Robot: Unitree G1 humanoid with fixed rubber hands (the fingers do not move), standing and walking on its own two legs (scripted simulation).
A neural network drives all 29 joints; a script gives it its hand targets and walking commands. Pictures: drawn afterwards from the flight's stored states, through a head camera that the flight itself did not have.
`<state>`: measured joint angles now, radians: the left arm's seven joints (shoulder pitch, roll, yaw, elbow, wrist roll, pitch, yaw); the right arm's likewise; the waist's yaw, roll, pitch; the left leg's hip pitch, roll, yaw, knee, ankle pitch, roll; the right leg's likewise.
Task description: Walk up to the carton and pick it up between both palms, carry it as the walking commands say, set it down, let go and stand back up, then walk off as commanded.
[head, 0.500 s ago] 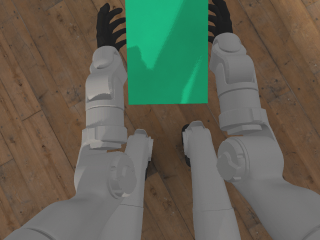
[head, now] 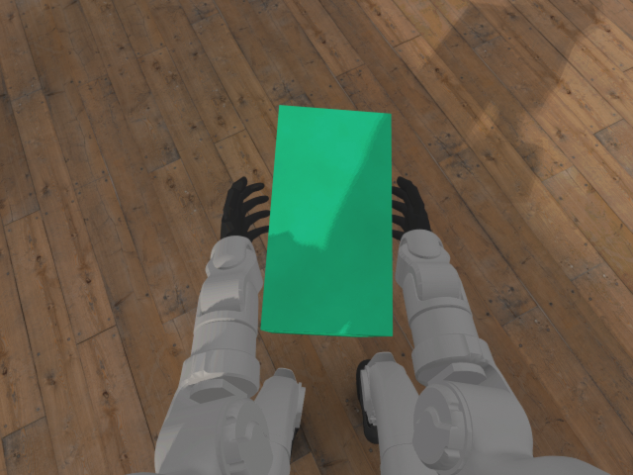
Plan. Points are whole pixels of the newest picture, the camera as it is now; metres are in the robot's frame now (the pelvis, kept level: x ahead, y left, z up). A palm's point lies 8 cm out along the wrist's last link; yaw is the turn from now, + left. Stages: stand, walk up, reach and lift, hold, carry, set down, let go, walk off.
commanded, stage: reach and lift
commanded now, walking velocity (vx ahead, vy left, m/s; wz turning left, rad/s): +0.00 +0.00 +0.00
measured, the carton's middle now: (323, 239) +0.40 +0.02 -0.11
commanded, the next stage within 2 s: none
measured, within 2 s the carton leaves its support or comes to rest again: neither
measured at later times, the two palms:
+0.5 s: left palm (208, 233) +0.35 +0.14 +0.04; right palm (421, 236) +0.36 -0.09 +0.02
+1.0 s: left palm (189, 209) +0.35 +0.14 +0.11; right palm (443, 215) +0.35 -0.10 +0.09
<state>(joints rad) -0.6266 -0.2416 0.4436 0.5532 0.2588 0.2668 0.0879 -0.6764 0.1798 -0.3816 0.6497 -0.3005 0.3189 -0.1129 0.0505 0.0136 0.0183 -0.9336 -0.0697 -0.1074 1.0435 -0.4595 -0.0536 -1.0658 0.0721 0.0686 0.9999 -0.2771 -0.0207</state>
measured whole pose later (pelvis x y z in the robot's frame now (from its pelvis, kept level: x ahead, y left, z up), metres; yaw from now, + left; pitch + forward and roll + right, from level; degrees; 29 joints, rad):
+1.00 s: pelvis +0.03 +0.01 +0.08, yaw +0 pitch -3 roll +0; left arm -0.45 -0.22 0.26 0.46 0.26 0.55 0.08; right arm -0.41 0.20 -0.24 0.45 -0.25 0.59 -0.14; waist 0.05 0.02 0.07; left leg -0.15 -0.02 -0.14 0.49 -0.28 -0.03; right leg -0.27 0.06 0.06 0.45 -0.13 -0.02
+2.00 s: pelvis +0.03 +0.01 +0.08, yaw +0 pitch -7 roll +0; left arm -0.44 -0.21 0.25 0.43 0.27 0.69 0.08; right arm -0.42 0.20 -0.23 0.41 -0.25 0.77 -0.14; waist 0.01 0.01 0.06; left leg -0.05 -0.03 -0.15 0.46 -0.28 -0.02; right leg -0.17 0.06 0.06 0.44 -0.14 -0.02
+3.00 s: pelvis +0.03 +0.01 +0.08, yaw +1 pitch -8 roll +0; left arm -0.42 -0.20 0.22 0.41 0.26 0.72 0.08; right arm -0.39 0.19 -0.19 0.40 -0.25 0.79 -0.13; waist 0.01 0.01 0.04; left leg -0.07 -0.04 -0.15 0.49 -0.29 -0.02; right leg -0.18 0.05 0.06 0.45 -0.14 -0.01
